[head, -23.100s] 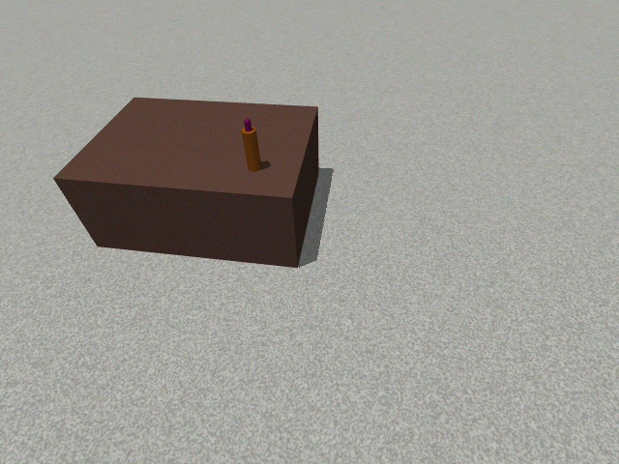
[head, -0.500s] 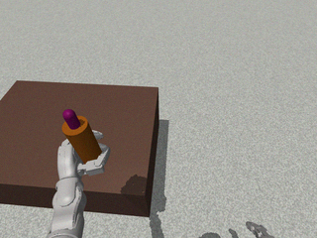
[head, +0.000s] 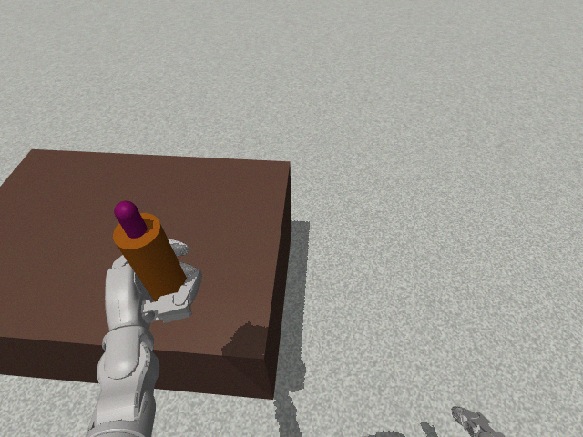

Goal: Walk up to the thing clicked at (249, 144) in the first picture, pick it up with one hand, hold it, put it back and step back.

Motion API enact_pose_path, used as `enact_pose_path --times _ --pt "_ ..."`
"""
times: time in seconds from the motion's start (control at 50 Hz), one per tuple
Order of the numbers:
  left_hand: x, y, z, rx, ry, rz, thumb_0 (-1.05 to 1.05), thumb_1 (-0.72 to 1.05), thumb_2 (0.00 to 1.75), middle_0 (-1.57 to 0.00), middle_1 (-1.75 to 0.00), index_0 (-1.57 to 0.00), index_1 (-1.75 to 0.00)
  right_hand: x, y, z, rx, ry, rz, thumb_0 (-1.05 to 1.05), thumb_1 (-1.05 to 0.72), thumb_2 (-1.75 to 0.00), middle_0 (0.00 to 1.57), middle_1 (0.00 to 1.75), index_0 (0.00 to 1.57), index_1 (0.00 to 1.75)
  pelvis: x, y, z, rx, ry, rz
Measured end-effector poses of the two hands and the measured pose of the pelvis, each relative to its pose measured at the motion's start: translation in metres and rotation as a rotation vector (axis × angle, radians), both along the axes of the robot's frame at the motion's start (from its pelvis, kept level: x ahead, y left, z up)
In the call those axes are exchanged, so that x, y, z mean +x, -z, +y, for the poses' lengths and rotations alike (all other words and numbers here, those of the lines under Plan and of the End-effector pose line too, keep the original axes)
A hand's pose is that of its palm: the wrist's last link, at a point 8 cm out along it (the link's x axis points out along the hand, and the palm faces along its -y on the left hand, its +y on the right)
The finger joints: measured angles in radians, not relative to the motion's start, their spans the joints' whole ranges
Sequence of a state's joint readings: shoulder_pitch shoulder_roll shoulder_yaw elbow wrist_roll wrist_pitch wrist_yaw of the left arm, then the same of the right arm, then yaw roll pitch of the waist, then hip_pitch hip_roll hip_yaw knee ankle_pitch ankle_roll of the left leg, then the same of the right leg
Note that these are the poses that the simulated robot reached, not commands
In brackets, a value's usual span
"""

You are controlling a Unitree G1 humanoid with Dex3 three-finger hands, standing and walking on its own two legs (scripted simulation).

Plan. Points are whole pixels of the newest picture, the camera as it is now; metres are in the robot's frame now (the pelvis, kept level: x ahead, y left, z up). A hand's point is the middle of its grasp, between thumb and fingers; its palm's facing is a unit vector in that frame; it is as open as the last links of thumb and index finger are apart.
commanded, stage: hold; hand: left
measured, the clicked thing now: (154, 260) +0.34 +0.19 +0.09
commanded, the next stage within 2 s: crouch in 0.40 s
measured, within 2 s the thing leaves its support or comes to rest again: neither
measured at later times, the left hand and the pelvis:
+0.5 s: hand (174, 275) +0.35 +0.18 +0.04, palm faces +0.21 -0.98 -0.01, open 6.8 cm; pelvis +0.01 +0.00 +0.00, yaw +0 degrees
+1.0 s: hand (183, 276) +0.41 +0.21 -0.07, palm faces +0.19 -0.98 -0.02, open 6.8 cm; pelvis -0.02 +0.00 -0.08, yaw +0 degrees
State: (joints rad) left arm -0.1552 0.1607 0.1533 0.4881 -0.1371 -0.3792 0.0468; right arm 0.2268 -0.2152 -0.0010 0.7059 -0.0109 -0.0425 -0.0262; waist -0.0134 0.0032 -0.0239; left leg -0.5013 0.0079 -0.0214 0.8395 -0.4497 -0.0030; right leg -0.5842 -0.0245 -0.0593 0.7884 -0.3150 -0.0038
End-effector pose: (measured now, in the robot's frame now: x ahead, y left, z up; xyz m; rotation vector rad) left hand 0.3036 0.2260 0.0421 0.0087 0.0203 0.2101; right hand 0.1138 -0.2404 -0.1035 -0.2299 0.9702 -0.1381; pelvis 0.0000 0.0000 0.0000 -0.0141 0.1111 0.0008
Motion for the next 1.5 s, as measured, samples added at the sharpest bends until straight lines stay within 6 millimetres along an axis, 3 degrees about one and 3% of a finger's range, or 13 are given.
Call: enact_pose_path --times 0.22,0.38,0.64,0.82,1.02,1.14,1.26,1.5 --pt "0.003 -0.003 0.008 0.015 -0.011 -0.005 0.02 0.02 1.06 -0.89 -1.08 -0.91 -1.05 0.005 -0.001 0.001 -0.003 -0.005 0.000 0.01 -0.90 -0.90 0.20 0.30 0.20 0.30 0.003 -0.001 0.000 -0.002 -0.004 0.002" --pt "0.009 -0.004 0.003 0.012 0.011 0.002 0.02 0.02 1.06 -0.89 -1.08 -0.91 -1.05 0.006 0.002 0.002 0.007 -0.005 0.004 0.01 -0.91 -0.90 0.20 0.30 0.20 0.30 0.005 -0.001 0.001 -0.002 -0.004 0.006" --pt "0.011 0.005 0.005 0.003 0.003 0.010 0.02 0.01 1.07 -0.89 -1.08 -0.92 -1.05 0.006 0.002 0.000 0.002 0.002 0.015 0.01 -0.90 -0.90 0.20 0.30 0.20 0.30 0.006 0.001 0.000 -0.001 -0.004 0.020" --pt "0.031 0.047 0.013 -0.014 0.011 0.032 0.02 0.01 1.08 -0.90 -1.07 -0.92 -1.04 -0.008 0.021 -0.010 -0.034 -0.016 0.060 0.01 -0.89 -0.90 0.21 0.30 0.20 0.30 -0.008 0.021 -0.001 -0.001 -0.010 0.106" --pt "0.079 0.116 0.029 0.009 0.018 0.003 0.02 0.02 1.07 -0.90 -1.07 -0.92 -1.04 -0.054 0.085 -0.021 -0.077 -0.019 0.209 0.01 -0.89 -0.90 0.20 0.30 0.20 0.30 -0.025 0.084 0.001 -0.014 -0.010 0.291" --pt "0.107 0.132 0.031 0.020 0.049 0.010 0.02 0.02 1.07 -0.90 -1.07 -0.92 -1.04 -0.088 0.117 -0.014 -0.059 0.018 0.315 0.01 -0.90 -0.90 0.20 0.30 0.20 0.30 -0.029 0.108 0.006 -0.022 -0.003 0.345" --pt "0.121 0.147 0.033 -0.008 0.010 0.036 0.02 0.02 1.07 -0.90 -1.06 -0.93 -1.03 -0.115 0.132 -0.005 -0.029 0.054 0.379 0.01 -0.91 -0.90 0.20 0.30 0.20 0.30 -0.034 0.119 0.010 -0.022 0.004 0.377" --pt "0.139 0.185 0.038 0.003 0.025 0.025 0.02 0.02 1.07 -0.90 -1.06 -0.93 -1.03 -0.139 0.151 -0.013 -0.074 0.061 0.435 0.00 -0.91 -0.90 0.21 0.30 0.20 0.30 -0.045 0.150 0.010 -0.032 0.008 0.438"
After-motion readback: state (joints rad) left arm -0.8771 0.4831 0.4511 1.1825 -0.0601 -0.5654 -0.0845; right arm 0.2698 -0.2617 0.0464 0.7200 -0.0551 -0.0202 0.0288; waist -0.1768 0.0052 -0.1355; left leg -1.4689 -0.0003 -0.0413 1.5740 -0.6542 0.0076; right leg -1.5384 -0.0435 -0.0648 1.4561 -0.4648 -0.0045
